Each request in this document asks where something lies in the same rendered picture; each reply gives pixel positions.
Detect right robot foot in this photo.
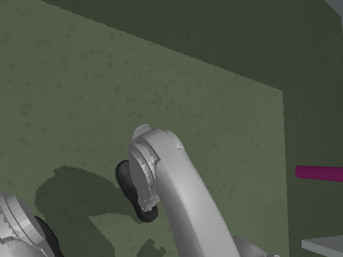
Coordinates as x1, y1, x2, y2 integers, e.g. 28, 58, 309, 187
116, 160, 158, 222

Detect right robot hand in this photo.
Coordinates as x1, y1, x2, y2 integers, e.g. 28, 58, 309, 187
232, 236, 269, 257

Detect left robot foot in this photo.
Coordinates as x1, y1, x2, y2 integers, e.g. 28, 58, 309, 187
34, 216, 64, 257

